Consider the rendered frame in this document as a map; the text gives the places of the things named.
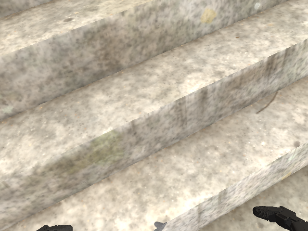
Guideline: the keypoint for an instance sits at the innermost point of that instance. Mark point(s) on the right robot hand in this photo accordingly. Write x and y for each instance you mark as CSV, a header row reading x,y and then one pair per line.
x,y
282,216

